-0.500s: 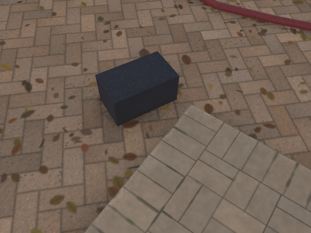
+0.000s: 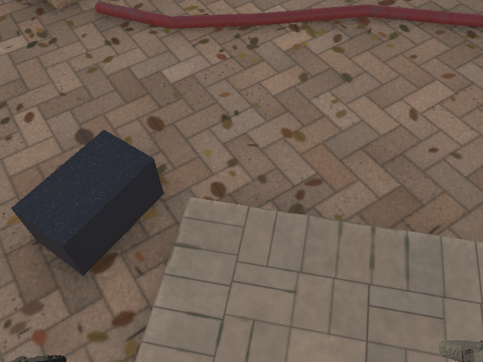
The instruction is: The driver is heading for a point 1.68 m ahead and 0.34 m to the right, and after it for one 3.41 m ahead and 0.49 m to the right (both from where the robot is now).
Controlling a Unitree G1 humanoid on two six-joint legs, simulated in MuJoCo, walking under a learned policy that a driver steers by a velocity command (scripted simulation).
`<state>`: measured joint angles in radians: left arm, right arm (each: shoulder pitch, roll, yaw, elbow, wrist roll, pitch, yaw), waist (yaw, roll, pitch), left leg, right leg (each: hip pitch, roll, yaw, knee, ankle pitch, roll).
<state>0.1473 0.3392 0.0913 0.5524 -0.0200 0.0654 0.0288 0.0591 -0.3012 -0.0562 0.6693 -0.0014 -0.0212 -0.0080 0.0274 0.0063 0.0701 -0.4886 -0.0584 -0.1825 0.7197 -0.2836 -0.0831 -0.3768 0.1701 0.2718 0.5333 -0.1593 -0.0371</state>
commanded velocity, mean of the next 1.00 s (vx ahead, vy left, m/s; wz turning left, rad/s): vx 0.01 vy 0.00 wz -0.54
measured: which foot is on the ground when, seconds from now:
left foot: up 0.00-0.04, down 0.06-0.50, up 0.52-0.84, down 0.86-1.00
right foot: down 0.00-0.06, up 0.08-0.48, down 0.50-1.00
